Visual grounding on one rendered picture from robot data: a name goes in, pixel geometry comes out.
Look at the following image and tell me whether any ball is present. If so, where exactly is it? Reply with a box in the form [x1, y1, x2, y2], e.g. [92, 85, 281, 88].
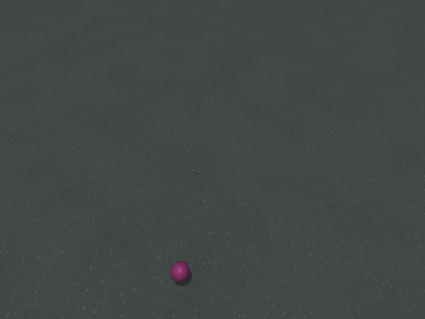
[171, 261, 189, 282]

